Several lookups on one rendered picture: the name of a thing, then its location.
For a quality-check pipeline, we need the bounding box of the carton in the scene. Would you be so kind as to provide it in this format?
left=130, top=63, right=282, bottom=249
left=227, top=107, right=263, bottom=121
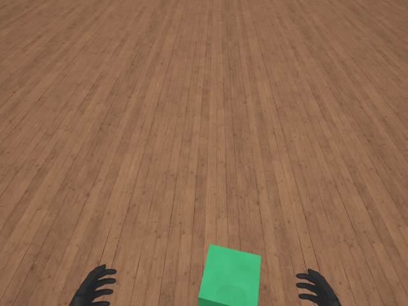
left=198, top=244, right=261, bottom=306

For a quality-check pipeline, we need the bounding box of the left robot hand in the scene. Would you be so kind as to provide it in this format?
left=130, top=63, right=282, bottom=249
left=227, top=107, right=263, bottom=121
left=69, top=264, right=117, bottom=306

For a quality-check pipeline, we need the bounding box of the right robot hand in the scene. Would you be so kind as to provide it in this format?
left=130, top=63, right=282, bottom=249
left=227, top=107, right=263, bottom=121
left=296, top=268, right=341, bottom=306

